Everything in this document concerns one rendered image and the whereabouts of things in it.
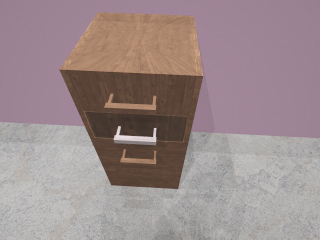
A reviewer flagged handle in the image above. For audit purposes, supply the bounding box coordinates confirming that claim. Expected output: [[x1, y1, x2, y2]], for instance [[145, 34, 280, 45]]
[[104, 102, 157, 115], [113, 126, 157, 146], [120, 158, 157, 167]]

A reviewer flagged drawer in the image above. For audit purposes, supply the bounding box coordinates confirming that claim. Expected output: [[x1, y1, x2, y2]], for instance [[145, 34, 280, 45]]
[[85, 111, 188, 142]]

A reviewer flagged cabinet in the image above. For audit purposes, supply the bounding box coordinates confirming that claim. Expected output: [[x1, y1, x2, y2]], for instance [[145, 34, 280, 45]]
[[59, 12, 203, 189]]

